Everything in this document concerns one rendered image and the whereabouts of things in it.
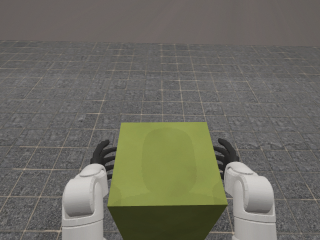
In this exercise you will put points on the robot right forearm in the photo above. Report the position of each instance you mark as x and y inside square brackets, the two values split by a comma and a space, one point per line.
[253, 203]

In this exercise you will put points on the robot left hand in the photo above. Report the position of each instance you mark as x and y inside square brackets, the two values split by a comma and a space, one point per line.
[99, 154]

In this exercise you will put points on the carton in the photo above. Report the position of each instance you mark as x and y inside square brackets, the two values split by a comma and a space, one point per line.
[166, 183]

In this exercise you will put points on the robot left forearm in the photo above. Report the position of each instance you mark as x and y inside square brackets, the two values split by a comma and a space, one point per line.
[82, 204]

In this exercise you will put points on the robot right hand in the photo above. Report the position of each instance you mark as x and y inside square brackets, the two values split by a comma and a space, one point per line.
[229, 155]

